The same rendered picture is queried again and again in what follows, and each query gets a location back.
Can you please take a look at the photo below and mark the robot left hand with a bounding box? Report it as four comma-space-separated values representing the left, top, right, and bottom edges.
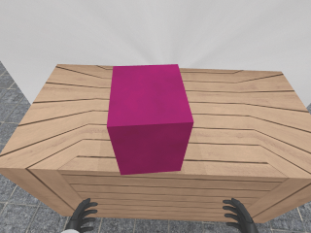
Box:
65, 198, 98, 233

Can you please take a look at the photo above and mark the carton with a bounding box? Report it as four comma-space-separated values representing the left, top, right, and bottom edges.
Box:
106, 64, 194, 175

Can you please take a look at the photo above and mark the pedestal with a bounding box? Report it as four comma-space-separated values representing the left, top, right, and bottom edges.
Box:
0, 64, 311, 223

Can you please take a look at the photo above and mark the robot right hand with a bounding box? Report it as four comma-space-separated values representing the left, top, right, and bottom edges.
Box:
223, 198, 259, 233

